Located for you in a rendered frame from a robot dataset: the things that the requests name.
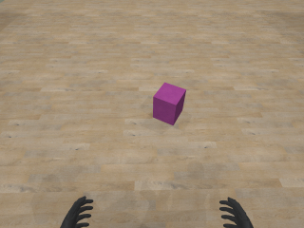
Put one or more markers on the robot left hand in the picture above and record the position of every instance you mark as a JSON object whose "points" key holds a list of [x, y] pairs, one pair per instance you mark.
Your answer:
{"points": [[72, 217]]}

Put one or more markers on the carton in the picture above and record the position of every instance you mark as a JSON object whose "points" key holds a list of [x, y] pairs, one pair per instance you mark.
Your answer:
{"points": [[168, 103]]}

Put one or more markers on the robot right hand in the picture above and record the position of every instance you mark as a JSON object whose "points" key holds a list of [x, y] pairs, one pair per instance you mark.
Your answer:
{"points": [[240, 218]]}

